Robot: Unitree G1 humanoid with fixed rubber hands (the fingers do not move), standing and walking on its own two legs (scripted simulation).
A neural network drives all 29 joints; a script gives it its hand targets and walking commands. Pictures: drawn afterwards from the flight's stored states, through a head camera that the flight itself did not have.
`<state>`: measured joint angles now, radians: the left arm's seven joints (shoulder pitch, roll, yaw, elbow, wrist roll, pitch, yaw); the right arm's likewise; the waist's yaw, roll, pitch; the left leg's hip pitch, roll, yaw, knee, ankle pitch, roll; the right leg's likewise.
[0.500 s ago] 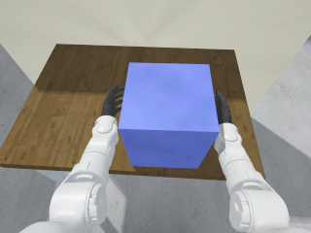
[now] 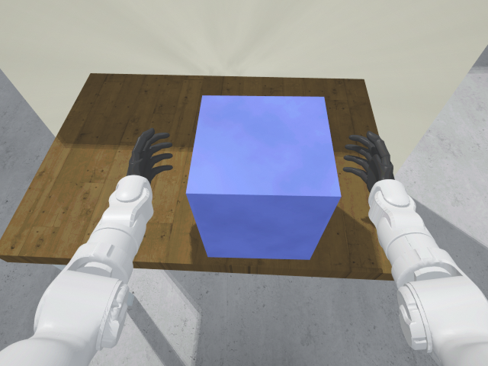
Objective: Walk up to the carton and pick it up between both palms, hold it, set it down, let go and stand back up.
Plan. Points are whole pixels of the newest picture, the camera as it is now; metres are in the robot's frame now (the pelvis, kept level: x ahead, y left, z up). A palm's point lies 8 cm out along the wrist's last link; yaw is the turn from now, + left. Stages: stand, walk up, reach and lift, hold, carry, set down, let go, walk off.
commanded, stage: set down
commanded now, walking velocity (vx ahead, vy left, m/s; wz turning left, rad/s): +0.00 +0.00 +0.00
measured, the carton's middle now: (260, 184) +0.43 -0.04 +0.00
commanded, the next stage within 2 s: none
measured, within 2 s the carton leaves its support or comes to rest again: neither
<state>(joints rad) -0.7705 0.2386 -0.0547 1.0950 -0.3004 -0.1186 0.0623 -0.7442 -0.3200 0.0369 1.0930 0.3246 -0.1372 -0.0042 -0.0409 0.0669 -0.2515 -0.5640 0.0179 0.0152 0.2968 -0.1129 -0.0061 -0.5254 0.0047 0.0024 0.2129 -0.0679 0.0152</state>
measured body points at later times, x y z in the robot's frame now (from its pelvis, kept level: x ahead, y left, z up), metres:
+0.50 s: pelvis -0.02 +0.00 +0.01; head +0.01 -0.01 +0.46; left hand +0.44 +0.17 +0.16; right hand +0.43 -0.24 +0.14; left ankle -0.01 +0.12 -0.74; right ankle -0.01 -0.13 -0.74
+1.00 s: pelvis -0.01 -0.01 +0.01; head +0.01 -0.02 +0.46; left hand +0.42 +0.18 +0.15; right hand +0.40 -0.25 +0.12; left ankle -0.01 +0.12 -0.74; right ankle -0.01 -0.13 -0.74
